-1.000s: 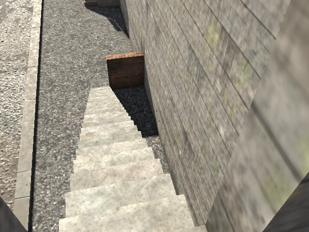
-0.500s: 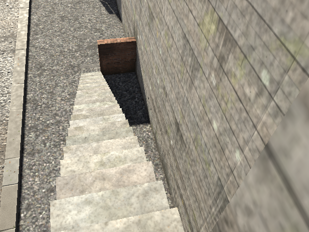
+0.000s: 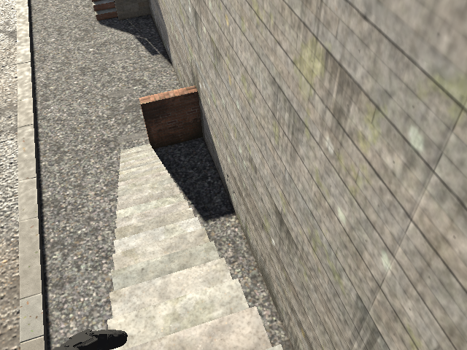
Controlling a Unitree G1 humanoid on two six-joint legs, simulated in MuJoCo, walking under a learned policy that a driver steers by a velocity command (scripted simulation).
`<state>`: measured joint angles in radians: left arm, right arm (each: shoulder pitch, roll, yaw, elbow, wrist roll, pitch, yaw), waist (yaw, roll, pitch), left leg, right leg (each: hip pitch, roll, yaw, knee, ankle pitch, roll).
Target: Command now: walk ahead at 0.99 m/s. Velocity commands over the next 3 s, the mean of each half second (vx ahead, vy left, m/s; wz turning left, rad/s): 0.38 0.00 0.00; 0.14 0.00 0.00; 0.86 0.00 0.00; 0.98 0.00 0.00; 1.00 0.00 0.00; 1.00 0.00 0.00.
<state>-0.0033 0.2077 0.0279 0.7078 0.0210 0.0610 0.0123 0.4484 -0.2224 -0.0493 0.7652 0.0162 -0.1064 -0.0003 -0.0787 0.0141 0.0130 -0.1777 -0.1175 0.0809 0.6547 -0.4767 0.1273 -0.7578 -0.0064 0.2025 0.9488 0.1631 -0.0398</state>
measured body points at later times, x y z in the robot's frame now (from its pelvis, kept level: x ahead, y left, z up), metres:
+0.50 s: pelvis +0.26 +0.00 -0.22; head +0.26 +0.01 +0.23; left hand +0.26 +0.25 -0.37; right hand +0.34 -0.25 -0.35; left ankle +0.43 +0.12 -0.92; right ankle +0.23 -0.11 -0.90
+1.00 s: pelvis +0.26 +0.02 -0.35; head +0.21 +0.04 +0.10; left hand +0.41 +0.27 -0.44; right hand +0.40 -0.25 -0.43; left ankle +0.38 +0.11 -1.06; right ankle +0.23 -0.07 -0.91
